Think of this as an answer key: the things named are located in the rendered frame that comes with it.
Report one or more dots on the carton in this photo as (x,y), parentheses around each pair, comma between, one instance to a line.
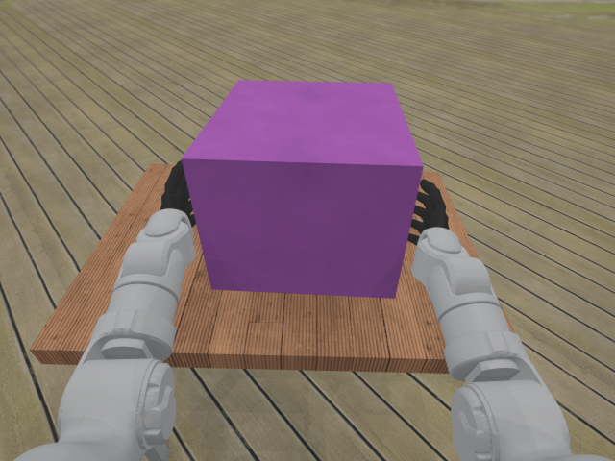
(305,188)

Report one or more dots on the robot left forearm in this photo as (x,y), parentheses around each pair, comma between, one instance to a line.
(139,320)

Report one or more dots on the robot left hand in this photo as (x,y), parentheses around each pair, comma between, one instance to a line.
(176,193)

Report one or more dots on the robot right hand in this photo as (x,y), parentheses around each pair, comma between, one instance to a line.
(434,213)

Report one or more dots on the robot right forearm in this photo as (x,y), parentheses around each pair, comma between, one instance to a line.
(479,344)

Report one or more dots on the robot left upper arm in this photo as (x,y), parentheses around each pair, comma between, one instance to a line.
(114,410)

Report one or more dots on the table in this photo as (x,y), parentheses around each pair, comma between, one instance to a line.
(257,330)

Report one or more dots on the robot right upper arm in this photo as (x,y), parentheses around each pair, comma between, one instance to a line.
(512,420)

